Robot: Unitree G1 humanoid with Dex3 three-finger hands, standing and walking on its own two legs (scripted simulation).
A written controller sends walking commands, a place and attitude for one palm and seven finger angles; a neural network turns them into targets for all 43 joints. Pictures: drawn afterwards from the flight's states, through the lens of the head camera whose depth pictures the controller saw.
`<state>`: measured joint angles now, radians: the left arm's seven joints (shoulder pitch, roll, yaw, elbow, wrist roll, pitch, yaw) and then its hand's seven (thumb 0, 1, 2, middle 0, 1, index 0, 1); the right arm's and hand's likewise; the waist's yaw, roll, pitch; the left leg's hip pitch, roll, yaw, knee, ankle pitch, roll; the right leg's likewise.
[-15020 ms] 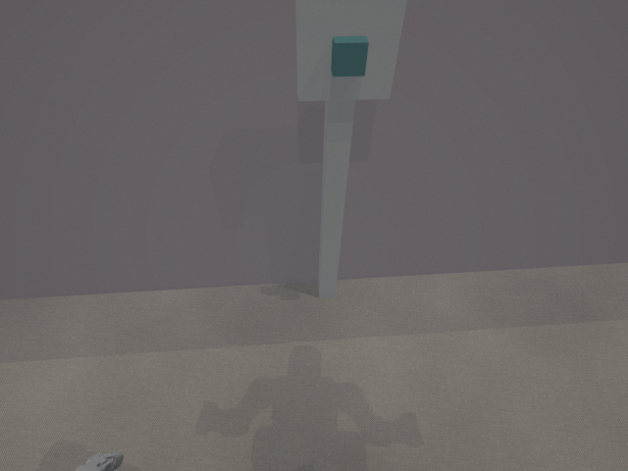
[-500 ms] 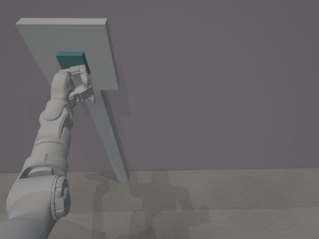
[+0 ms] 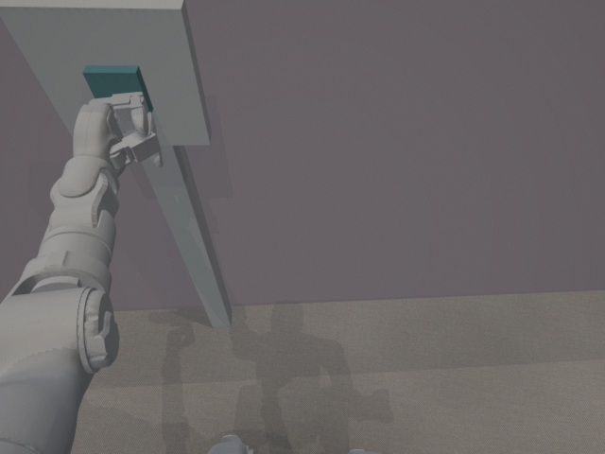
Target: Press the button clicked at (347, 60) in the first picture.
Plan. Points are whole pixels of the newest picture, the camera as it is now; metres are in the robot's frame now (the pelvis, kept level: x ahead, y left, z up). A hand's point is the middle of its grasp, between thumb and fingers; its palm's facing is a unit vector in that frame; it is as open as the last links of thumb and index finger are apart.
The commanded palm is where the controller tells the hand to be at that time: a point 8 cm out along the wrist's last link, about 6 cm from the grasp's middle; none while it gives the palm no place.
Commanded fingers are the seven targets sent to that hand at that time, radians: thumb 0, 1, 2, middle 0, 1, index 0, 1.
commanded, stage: pull the fist back off the button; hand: left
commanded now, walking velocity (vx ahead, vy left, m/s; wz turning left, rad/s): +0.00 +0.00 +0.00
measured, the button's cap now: (122, 87) +0.54 +0.22 +0.18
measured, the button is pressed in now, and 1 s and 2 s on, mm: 13 0 0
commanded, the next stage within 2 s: draw the hand back to the body in 1.12 s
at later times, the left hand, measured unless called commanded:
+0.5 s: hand (149, 147) +0.47 +0.18 +0.14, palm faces +0.02 -1.00 +0.01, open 2.9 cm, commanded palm +0.44 +0.23 +0.15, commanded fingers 0.00 0.90 0.90 -1.30 -1.50 -1.30 -1.50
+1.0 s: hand (142, 187) +0.40 +0.18 +0.15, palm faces +0.04 -1.00 -0.01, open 3.1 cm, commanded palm +0.37 +0.22 +0.15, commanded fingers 0.00 0.90 0.90 -1.30 -1.50 -1.30 -1.50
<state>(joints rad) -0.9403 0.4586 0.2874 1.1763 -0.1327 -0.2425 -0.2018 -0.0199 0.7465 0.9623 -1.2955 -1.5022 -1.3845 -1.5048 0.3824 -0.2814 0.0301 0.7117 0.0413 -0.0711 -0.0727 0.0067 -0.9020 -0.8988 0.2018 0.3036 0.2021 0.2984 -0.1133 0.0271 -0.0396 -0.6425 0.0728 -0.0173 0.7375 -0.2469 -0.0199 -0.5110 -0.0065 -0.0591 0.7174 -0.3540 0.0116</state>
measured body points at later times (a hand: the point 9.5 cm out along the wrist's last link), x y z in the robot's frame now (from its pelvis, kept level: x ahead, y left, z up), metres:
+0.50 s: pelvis +0.00 +0.01 +0.00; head +0.04 +0.01 +0.45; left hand +0.46 +0.24 +0.15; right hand +0.04 -0.26 -0.11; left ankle +0.07 +0.13 -0.71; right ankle +0.00 -0.13 -0.71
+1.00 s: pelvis +0.04 +0.00 +0.01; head +0.04 -0.02 +0.46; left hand +0.39 +0.23 +0.15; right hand +0.20 -0.25 -0.08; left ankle +0.07 +0.13 -0.71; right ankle +0.00 -0.13 -0.71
